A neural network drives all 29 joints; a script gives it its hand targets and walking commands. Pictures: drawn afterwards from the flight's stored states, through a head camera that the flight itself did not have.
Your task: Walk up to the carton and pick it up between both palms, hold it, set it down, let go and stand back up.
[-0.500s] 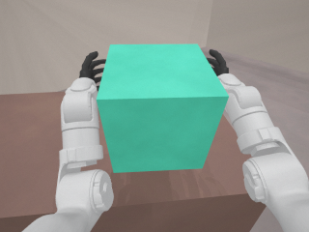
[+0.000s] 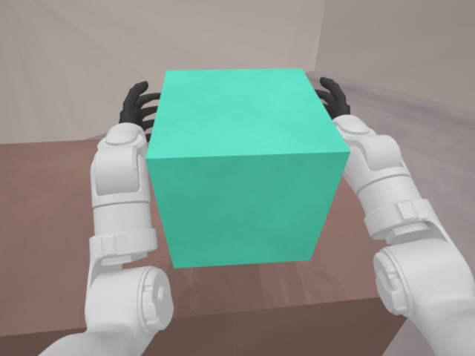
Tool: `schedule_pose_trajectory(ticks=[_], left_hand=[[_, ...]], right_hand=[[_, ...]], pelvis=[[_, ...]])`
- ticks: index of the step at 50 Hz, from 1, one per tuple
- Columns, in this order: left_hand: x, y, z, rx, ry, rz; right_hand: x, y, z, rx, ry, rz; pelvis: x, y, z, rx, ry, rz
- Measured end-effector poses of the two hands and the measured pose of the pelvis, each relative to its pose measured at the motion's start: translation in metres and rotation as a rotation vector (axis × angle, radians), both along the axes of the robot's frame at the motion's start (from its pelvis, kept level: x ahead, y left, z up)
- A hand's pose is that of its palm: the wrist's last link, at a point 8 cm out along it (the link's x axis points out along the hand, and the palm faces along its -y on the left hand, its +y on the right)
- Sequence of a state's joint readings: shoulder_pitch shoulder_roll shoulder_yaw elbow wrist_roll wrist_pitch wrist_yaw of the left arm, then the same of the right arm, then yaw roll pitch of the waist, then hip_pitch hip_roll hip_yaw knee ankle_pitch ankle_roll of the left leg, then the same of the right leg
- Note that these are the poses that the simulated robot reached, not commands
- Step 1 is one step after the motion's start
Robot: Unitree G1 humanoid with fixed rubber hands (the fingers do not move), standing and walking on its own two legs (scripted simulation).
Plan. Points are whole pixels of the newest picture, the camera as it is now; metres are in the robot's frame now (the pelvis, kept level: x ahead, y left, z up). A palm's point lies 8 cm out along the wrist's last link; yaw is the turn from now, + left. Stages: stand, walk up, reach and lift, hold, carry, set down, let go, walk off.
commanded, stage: hold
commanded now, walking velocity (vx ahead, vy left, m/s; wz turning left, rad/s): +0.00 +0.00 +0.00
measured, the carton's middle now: (239, 166) +0.35 +0.00 +0.22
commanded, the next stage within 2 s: none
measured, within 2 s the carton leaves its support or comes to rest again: neither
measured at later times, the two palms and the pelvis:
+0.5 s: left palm (133, 130) +0.36 +0.16 +0.28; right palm (335, 123) +0.37 -0.15 +0.28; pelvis +0.00 +0.00 +0.00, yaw +0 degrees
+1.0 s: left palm (135, 131) +0.36 +0.16 +0.28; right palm (337, 123) +0.37 -0.16 +0.28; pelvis +0.00 +0.00 +0.00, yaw +0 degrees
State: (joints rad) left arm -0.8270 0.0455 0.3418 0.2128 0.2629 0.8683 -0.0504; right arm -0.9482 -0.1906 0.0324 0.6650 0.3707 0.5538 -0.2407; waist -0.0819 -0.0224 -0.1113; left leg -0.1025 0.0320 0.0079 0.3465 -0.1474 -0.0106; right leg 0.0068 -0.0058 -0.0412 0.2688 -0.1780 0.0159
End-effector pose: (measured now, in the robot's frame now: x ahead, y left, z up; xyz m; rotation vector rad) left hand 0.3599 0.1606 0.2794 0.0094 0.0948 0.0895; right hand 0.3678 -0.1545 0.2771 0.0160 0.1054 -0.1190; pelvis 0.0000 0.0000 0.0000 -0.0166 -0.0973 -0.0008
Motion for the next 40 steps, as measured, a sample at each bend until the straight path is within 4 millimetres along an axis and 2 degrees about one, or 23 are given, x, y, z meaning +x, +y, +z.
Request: schedule_pose_trajectory(ticks=[22, 33, 40], left_hand=[[0.0015, 0.0004, 0.0023, 0.007, 0.0, 0.001], [0.0014, 0.0008, -0.0004, 0.006, 0.005, 0.002], [0.001, -0.0004, 0.0038, 0.002, -0.014, 0.004]], right_hand=[[0.0014, 0.0006, 0.0026, 0.003, 0.004, 0.001], [0.0015, 0.0009, -0.0021, 0.002, 0.011, 0.003], [0.0012, -0.0002, 0.0034, -0.004, -0.007, 0.004]], pelvis=[[-0.0004, 0.0013, 0.0001, 0.001, 0.005, -0.004], [-0.0004, 0.0006, 0.0002, 0.001, 0.006, 0.0], [0.0005, 0.0, 0.0003, 0.001, 0.011, -0.006]])
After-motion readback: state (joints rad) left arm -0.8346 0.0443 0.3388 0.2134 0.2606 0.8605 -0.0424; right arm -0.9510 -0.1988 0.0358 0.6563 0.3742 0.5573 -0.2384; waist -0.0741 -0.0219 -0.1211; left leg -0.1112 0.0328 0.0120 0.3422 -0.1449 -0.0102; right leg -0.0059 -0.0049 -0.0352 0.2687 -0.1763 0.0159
